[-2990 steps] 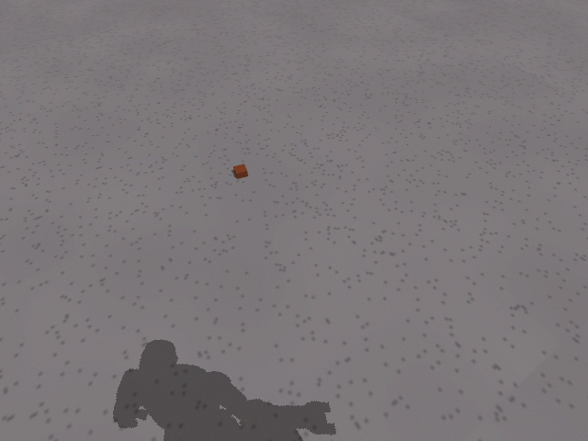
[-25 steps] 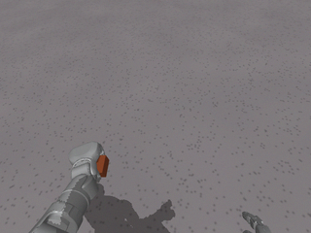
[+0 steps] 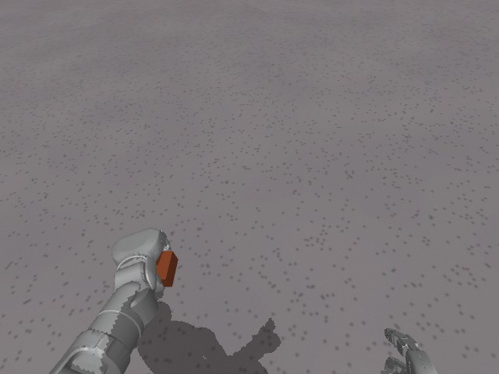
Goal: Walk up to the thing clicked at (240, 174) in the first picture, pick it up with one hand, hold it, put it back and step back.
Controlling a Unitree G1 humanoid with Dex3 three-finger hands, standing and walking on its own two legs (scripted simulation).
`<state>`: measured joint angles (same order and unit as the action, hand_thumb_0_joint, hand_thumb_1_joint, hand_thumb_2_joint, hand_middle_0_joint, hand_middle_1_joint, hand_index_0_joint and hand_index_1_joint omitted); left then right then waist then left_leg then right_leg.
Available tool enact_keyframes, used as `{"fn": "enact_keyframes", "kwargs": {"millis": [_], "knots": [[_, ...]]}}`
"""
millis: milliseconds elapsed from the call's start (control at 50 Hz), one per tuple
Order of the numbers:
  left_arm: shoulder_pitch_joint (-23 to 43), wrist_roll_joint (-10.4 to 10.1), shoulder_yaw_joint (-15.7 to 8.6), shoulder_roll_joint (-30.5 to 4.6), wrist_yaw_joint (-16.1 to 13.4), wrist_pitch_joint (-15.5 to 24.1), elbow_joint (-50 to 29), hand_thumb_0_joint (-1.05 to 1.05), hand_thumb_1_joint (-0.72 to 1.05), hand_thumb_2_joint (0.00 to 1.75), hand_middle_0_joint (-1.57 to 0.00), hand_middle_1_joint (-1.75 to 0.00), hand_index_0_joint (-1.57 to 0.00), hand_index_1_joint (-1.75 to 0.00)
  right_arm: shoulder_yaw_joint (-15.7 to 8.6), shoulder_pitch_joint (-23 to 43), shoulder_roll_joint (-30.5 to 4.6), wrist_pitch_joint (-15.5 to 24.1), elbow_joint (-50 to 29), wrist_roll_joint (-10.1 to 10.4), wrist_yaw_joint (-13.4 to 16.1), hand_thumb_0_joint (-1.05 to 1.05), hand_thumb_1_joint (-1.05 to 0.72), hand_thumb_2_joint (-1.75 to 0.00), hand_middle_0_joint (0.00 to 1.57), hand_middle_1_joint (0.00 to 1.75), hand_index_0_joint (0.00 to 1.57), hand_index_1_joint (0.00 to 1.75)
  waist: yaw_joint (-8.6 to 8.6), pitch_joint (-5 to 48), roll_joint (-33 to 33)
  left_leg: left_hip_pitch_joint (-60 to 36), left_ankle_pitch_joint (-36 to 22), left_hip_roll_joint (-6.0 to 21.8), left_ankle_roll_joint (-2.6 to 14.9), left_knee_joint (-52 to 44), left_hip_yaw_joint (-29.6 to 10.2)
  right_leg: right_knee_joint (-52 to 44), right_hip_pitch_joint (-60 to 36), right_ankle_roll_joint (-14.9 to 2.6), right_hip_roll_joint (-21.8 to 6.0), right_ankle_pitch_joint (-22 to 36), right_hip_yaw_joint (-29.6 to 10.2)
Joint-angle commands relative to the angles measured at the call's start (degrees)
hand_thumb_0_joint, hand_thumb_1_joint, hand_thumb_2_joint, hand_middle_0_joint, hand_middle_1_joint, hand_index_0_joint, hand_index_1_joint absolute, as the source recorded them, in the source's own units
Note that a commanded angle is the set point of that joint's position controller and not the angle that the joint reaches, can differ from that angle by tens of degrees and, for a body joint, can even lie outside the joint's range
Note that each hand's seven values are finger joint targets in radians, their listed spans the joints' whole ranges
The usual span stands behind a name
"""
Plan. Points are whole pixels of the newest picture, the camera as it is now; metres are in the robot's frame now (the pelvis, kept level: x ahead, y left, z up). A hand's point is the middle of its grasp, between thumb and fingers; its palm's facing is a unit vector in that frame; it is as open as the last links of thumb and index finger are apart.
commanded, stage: hold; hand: left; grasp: from above
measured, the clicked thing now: (158, 268) +0.33 +0.22 -0.07
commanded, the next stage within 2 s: crouch in 0.76 s
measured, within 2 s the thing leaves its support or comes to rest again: neither
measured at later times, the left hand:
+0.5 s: hand (144, 274) +0.29 +0.22 -0.02, palm faces -0.40 -0.18 -0.90, open 8.2 cm
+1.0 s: hand (147, 271) +0.30 +0.22 -0.02, palm faces -0.39 -0.17 -0.90, open 8.2 cm
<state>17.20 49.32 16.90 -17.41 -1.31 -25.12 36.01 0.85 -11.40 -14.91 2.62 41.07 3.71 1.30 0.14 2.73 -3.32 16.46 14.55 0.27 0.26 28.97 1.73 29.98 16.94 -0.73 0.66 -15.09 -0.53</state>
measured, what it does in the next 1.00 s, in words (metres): stands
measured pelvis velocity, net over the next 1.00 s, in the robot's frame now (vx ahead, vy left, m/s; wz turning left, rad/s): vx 0.00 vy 0.00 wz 0.00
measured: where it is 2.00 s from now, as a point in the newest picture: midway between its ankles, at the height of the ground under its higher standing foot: outside the picture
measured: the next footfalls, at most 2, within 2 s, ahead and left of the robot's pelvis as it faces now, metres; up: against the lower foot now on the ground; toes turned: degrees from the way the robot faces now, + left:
none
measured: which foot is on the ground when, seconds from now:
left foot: down 0.00-1.00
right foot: down 0.00-1.00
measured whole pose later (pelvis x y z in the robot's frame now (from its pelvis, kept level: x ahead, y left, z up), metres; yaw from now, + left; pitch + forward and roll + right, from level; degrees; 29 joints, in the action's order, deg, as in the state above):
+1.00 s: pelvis +0.00 +0.00 +0.00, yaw +0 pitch +1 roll +0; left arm 15.4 50.6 16.2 -18.6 1.4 -23.7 32.9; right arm 0.7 -10.9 -14.7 2.7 40.5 3.8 1.7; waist 0.6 1.8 -3.5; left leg 14.4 13.6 0.4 0.2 26.8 1.8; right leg 27.9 15.0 -0.8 0.8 -14.2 -0.7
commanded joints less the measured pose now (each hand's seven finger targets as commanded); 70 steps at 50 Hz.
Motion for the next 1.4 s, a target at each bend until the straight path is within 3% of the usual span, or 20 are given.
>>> {"fn": "enact_keyframes", "kwargs": {"millis": [0, 160, 260, 320, 400, 420, 520, 540, 600, 720, 780, 840, 860, 940, 1060, 1140, 1180, 1220, 1280, 1380], "knots": [[18.8, 1.8, -4.0, -10.5, -0.8, -0.3, -11.3, 0.00, 0.80, 0.25, -1.03, -0.49, -1.12, -0.40, -2.1, 5.9, -6.3, 2.9, -8.7, 0.3, 0.4, 0.00, -0.90, -0.90, 0.20, 0.30, 0.20, 0.30, 0.06, 12.4, 3.7, -5.3, -10.9, -1.5, 1.24, -3.1, -0.3, -5.1, -4.8, 0.76, 0.6, 11.3, -0.2], [17.6, 3.0, -4.6, -11.7, 1.4, 0.1, -14.0, 0.00, 0.82, 0.25, -1.05, -0.49, -1.14, -0.40, -1.9, 6.2, -6.2, 2.8, -9.5, 0.3, 0.8, 0.00, -0.90, -0.90, 0.20, 0.30, 0.20, 0.30, 0.74, 12.5, 2.3, -6.6, -12.9, -0.9, 0.74, -4.0, -0.8, -4.6, -5.4, 0.14, 1.2, 11.9, 0.2], [19.5, 2.2, -5.1, -12.8, 2.4, 0.7, -16.8, 0.00, 0.83, 0.27, -1.06, -0.49, -1.14, -0.40, -1.8, 6.4, -6.2, 2.9, -9.9, 0.4, 1.0, 0.00, -0.90, -0.90, 0.20, 0.30, 0.20, 0.30, 0.43, 12.6, 2.9, -7.8, -11.9, -1.3, 1.15, -4.3, -0.3, -5.8, -5.7, 0.49, 0.9, 11.3, -0.2], [16.8, 2.1, -3.8, -10.8, 2.6, 0.6, -15.0, 0.00, 0.84, 0.27, -1.07, -0.49, -1.15, -0.40, -1.8, 6.7, -6.0, 3.1, -10.0, 0.4, 1.1, 0.00, -0.90, -0.90, 0.20, 0.30, 0.20, 0.30, 0.54, 11.5, 3.8, -7.6, -11.7, -1.3, 1.16, -4.5, -0.2, -6.0, -5.2, 0.51, 0.8, 11.1, -0.1], [18.5, 2.3, -5.9, -13.7, 2.8, 1.1, -16.3, 0.00, 0.83, 0.25, -1.05, -0.50, -1.14, -0.40, -1.9, 6.5, -6.1, 3.1, -9.9, 0.4, 1.0, 0.00, -0.90, -0.90, 0.20, 0.30, 0.20, 0.30, 0.99, 11.6, 2.9, -7.5, -11.3, -1.3, 1.05, -4.7, -0.3, -6.1, -5.5, 0.45, 0.8, 10.3, 0.1], [18.0, 2.6, -4.9, -12.5, 3.0, 1.0, -15.0, 0.00, 0.84, 0.25, -1.05, -0.49, -1.15, -0.39, -1.7, 7.0, -5.8, 3.2, -10.1, 0.4, 1.1, 0.00, -0.90, -0.90, 0.20, 0.30, 0.20, 0.30, 0.76, 10.7, 3.1, -6.9, -10.8, -1.4, 1.08, -4.8, -0.3, -6.3, -5.0, 0.44, 0.7, 9.8, 0.0], [17.2, 3.1, -5.9, -13.3, 2.3, 1.5, -15.8, 0.00, 0.81, 0.25, -1.04, -0.48, -1.13, -0.39, -1.9, 6.8, -6.2, 3.1, -10.2, 0.3, 1.1, 0.00, -0.89, -0.90, 0.20, 0.30, 0.20, 0.30, 0.71, 11.4, 2.3, -7.7, -10.4, -1.1, 0.96, -5.3, -0.4, -6.3, -5.3, 0.16, 0.9, 9.3, -0.1], [17.2, 2.9, -5.0, -12.4, 2.3, 1.6, -15.5, 0.00, 0.84, 0.24, -1.05, -0.49, -1.14, -0.40, -1.8, 7.0, -5.9, 3.1, -10.1, 0.3, 1.1, 0.00, -0.89, -0.90, 0.20, 0.30, 0.20, 0.30, 0.61, 10.9, 2.9, -7.3, -10.3, -1.2, 1.02, -5.2, -0.5, -6.3, -5.0, 0.27, 0.8, 9.4, 0.1], [18.2, 3.1, -6.6, -13.9, 1.8, 1.6, -15.9, 0.00, 0.84, 0.25, -1.06, -0.48, -1.15, -0.39, -1.9, 6.9, -5.8, 3.1, -10.0, 0.4, 1.1, 0.00, -0.89, -0.90, 0.20, 0.30, 0.20, 0.30, 1.06, 11.6, 1.7, -7.5, -10.5, -1.5, 0.97, -5.0, -0.2, -6.6, -5.3, 0.32, 0.7, 9.4, -0.1], [17.7, 2.6, -4.9, -11.7, 1.1, 1.5, -14.4, 0.00, 0.84, 0.23, -1.04, -0.49, -1.14, -0.39, -2.2, 6.6, -5.9, 3.4, -9.1, 0.3, 1.0, 0.00, -0.89, -0.90, 0.20, 0.30, 0.20, 0.30, 0.71, 12.0, 2.4, -7.6, -11.5, -1.2, 0.77, -4.7, -0.3, -6.1, -5.4, 0.27, 0.9, 10.5, 0.0], [18.2, 2.8, -5.8, -13.0, 1.2, 1.5, -14.3, 0.00, 0.84, 0.24, -1.05, -0.48, -1.15, -0.38, -2.2, 6.5, -5.9, 3.4, -9.0, 0.3, 1.0, 0.00, -0.89, -0.90, 0.20, 0.30, 0.20, 0.30, 1.08, 12.7, 2.8, -7.7, -12.6, -1.5, 1.04, -4.2, 0.0, -6.4, -5.9, 0.61, 0.5, 12.1, -0.2], [17.0, 2.1, -4.8, -11.4, 1.1, 1.3, -14.0, 0.00, 0.92, 0.25, -1.06, -0.55, -1.19, -0.41, -2.3, 6.6, -6.0, 3.5, -8.8, 0.3, 1.0, 0.00, -0.89, -0.90, 0.20, 0.30, 0.20, 0.30, 0.69, 12.2, 3.5, -7.8, -12.2, -1.4, 1.03, -4.2, 0.0, -6.5, -5.3, 0.63, 0.7, 11.8, -0.1], [17.5, 2.1, -5.7, -12.4, 1.0, 1.1, -14.8, 0.00, 0.84, 0.31, -1.02, -0.47, -1.12, -0.34, -2.3, 6.6, -6.0, 3.4, -9.1, 0.3, 1.0, 0.00, -0.86, -0.88, 0.20, 0.30, 0.20, 0.30, 0.85, 12.5, 3.5, -8.1, -12.2, -1.4, 1.06, -4.3, 0.0, -6.6, -5.9, 0.67, 0.6, 11.8, 0.0], [14.4, 2.9, -4.8, -10.8, 0.5, 1.4, -12.1, 0.00, 0.95, 0.30, -1.18, -0.42, -1.26, -0.35, -2.5, 6.0, -6.0, 3.2, -8.8, 0.3, 0.8, 0.00, -0.88, -0.89, 0.20, 0.30, 0.20, 0.30, 0.59, 11.6, 5.1, -7.2, -14.6, -1.3, 1.17, -3.5, 0.0, -5.8, -5.8, 0.74, 0.6, 14.8, 0.1], [15.1, 4.2, -5.3, -10.4, -2.7, 4.7, -4.9, 0.00, 0.91, 0.22, -1.15, -0.38, -1.23, -0.30, -2.8, 4.1, -6.3, 3.0, -7.8, 0.1, 0.2, 0.00, -0.88, -0.89, 0.20, 0.30, 0.20, 0.30, -1.01, 7.9, 5.7, -3.7, -11.6, -1.3, 1.01, -1.9, 0.0, -4.4, -2.0, 0.39, 0.6, 11.6, 0.0], [20.8, 5.3, -7.0, -11.5, -7.5, 7.3, 0.3, 0.00, 0.90, 0.23, -1.13, -0.39, -1.22, -0.30, -3.6, 1.6, -6.8, 2.9, -6.0, -0.4, -0.4, 0.00, -0.88, -0.89, 0.20, 0.30, 0.20, 0.30, -1.89, 9.8, 3.7, 0.0, -9.5, -1.5, 0.74, 2.1, 0.3, -1.1, 1.2, 0.30, 0.4, 10.2, -0.3], [22.2, 5.6, -6.2, -9.0, -10.2, 8.4, 5.5, 0.00, 0.87, 0.22, -1.11, -0.39, -1.20, -0.30, -3.9, 0.5, -6.7, 2.8, -4.8, -0.8, -0.8, 0.00, -0.88, -0.89, 0.20, 0.30, 0.20, 0.30, -3.23, 9.7, 4.4, 3.2, -8.5, -1.3, 0.55, 4.9, 0.1, 1.9, 4.8, 0.17, 0.5, 9.5, -0.2], [27.4, 6.2, -7.4, -10.1, -12.9, 9.9, 7.3, 0.00, 0.87, 0.19, -1.11, -0.38, -1.20, -0.28, -4.6, -0.9, -7.1, 2.8, -3.4, -1.3, -1.0, 0.00, -0.88, -0.89, 0.20, 0.30, 0.20, 0.30, -4.06, 13.4, 3.1, 6.8, -8.3, -1.0, 0.30, 9.1, 0.1, 6.2, 8.4, -0.11, 0.8, 9.4, -0.5], [28.7, 6.6, -7.8, -8.1, -16.2, 11.9, 16.9, 0.00, 0.88, 0.17, -1.11, -0.37, -1.20, -0.28, -5.3, -2.3, -7.3, 3.0, -2.1, -2.3, -1.4, 0.00, -0.88, -0.89, 0.20, 0.30, 0.20, 0.30, -4.99, 15.3, 4.8, 17.5, -4.4, -1.0, 0.07, 17.7, 0.1, 14.5, 16.4, -0.35, 0.9, 5.8, -0.5], [37.6, 8.2, -11.5, -12.2, -21.8, 15.0, 23.4, 0.00, 0.82, 0.18, -1.05, -0.41, -1.16, -0.31, -5.7, -5.4, -8.3, 2.7, -2.3, -3.4, -2.1, 0.00, -0.88, -0.89, 0.20, 0.30, 0.20, 0.30, -6.09, 26.4, -0.2, 30.4, -0.8, -1.0, -0.30, 32.1, 0.2, 28.1, 31.0, -0.68, 0.8, 2.4, -0.1]]}}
